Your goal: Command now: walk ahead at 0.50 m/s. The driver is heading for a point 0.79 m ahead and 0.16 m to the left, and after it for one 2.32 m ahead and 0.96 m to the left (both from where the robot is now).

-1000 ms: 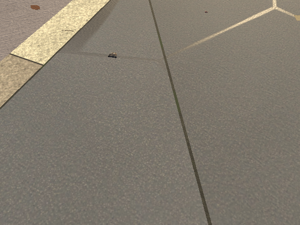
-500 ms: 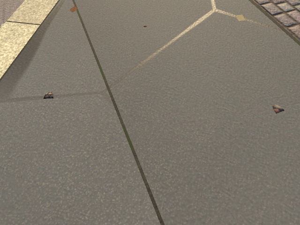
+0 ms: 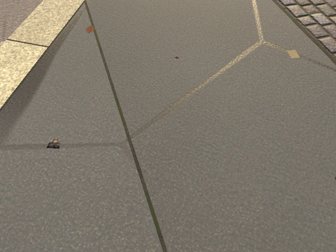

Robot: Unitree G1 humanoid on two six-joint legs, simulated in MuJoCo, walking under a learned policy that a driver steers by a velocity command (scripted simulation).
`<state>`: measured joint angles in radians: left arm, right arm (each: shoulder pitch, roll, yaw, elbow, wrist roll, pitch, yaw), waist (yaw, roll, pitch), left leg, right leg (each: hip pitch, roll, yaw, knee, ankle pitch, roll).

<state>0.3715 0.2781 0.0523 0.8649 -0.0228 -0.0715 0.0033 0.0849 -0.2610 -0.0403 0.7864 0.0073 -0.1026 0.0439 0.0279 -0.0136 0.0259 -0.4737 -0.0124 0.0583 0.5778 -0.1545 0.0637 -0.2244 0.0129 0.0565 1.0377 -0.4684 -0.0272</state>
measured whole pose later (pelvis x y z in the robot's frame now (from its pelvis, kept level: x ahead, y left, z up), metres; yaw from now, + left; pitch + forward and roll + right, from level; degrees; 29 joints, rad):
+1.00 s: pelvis +0.53 -0.01 +0.00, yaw +15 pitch +2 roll -2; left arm 0.32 0.27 0.08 0.91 -0.01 -0.06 0.02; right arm 0.08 -0.24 -0.05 0.74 0.02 -0.03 0.06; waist 0.06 0.02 0.03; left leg -0.58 0.05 0.06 0.64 -0.11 0.09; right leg 0.11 -0.02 -0.28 0.29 -0.42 0.03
